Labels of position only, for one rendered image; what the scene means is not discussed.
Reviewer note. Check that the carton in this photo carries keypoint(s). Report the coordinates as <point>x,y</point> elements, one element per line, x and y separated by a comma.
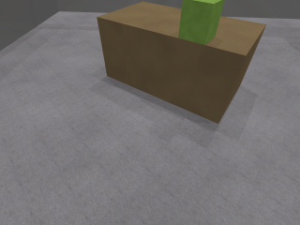
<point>199,20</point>

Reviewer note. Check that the pedestal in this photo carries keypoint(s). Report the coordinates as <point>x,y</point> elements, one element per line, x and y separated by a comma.
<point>142,48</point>

